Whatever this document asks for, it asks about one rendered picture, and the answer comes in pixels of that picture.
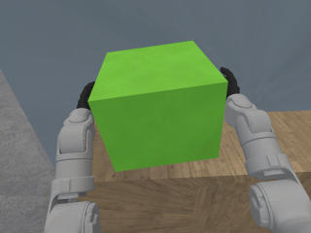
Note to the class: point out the carton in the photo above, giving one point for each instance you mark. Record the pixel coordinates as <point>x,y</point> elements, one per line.
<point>159,105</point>

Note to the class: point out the right robot hand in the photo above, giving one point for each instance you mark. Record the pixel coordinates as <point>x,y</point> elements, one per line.
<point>232,87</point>

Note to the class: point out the pedestal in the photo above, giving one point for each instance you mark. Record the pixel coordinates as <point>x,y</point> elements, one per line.
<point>201,196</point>

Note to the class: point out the left robot upper arm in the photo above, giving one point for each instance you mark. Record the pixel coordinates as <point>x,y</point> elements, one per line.
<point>75,217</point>

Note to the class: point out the left robot forearm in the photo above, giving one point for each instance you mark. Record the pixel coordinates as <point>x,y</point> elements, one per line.
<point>74,154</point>

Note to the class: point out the right robot upper arm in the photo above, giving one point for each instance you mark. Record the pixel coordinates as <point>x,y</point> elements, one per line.
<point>281,206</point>

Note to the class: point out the right robot forearm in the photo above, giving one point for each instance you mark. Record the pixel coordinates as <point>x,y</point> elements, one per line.
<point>264,157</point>

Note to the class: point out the left robot hand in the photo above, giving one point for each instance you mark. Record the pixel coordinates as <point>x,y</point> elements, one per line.
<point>83,101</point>

